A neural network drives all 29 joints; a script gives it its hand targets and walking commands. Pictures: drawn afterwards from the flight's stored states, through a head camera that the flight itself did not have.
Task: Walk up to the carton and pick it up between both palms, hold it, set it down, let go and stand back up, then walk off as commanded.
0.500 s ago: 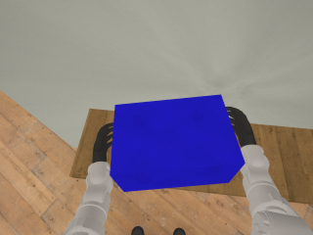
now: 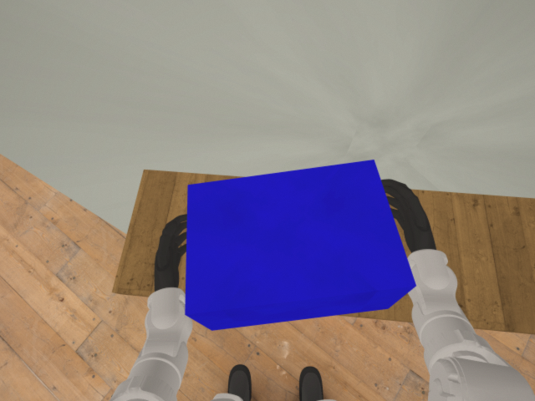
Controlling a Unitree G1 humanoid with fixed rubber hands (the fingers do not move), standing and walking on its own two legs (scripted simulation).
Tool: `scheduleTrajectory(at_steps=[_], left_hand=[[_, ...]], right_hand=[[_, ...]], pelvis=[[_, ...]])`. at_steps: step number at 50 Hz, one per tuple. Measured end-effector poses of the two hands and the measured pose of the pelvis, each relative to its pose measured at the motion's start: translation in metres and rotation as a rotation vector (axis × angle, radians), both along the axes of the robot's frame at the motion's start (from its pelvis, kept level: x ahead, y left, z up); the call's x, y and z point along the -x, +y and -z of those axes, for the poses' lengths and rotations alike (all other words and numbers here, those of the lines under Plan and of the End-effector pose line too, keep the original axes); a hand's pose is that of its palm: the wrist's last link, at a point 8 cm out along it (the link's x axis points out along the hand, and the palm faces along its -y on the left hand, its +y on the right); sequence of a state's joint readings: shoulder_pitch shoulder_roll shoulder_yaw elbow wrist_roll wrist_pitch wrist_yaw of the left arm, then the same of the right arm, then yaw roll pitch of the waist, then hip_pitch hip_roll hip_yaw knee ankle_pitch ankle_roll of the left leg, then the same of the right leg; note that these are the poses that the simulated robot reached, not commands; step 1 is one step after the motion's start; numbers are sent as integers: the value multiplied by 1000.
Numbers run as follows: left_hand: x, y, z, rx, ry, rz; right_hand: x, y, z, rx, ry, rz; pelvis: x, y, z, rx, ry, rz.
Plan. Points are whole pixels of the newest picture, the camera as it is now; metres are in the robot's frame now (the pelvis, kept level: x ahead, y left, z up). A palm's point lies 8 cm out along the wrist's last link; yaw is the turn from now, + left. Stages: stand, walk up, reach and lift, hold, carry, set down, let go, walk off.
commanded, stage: set down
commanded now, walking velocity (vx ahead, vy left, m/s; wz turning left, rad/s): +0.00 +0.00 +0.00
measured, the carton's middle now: (290, 248) +0.35 -0.02 -0.09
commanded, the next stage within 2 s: none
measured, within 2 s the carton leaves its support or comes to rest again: rests again in 0.68 s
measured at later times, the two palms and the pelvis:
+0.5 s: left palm (168, 275) +0.30 +0.17 -0.09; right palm (413, 245) +0.35 -0.21 -0.08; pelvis -0.04 +0.00 -0.02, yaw -1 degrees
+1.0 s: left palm (156, 274) +0.30 +0.18 -0.06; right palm (439, 242) +0.34 -0.23 -0.04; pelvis -0.07 +0.00 -0.04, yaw +0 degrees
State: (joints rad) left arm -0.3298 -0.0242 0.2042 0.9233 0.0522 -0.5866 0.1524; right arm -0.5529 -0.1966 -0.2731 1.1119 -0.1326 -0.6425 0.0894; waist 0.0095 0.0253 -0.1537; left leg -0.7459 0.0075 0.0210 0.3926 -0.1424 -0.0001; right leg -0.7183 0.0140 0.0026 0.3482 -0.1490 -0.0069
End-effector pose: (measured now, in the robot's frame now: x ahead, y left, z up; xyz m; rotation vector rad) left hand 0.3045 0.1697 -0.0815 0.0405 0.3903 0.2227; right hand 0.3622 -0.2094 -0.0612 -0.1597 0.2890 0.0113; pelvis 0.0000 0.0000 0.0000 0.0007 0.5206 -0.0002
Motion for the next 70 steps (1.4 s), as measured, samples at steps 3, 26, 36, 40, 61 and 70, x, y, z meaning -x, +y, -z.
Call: scheduleTrajectory(at_steps=[3, 26, 36, 40, 61, 70], left_hand=[[2, 0, 2, -3, -14, 3], [2, 2, 4, -15, -49, 14], [5, 3, -4, 18, -60, -4], [4, 6, -12, 22, -81, -9], [8, 9, -25, 28, -104, -4], [11, 9, -26, 26, -111, -2]], right_hand=[[3, 0, 2, 0, -13, 1], [14, -1, 17, -62, 22, 38], [17, -11, 5, -112, -10, 100], [13, -15, -9, -115, -28, 98], [53, -38, 4, -147, 37, 137], [58, -39, 3, -160, 8, 143]], pelvis=[[4, 1, 2, 1, 11, 0], [37, 3, 17, 8, 62, 5], [53, 2, 29, 7, 38, 7], [61, 1, 33, 5, 10, 7], [78, -6, 51, -6, -68, 8], [80, -6, 54, -7, -81, 9]])
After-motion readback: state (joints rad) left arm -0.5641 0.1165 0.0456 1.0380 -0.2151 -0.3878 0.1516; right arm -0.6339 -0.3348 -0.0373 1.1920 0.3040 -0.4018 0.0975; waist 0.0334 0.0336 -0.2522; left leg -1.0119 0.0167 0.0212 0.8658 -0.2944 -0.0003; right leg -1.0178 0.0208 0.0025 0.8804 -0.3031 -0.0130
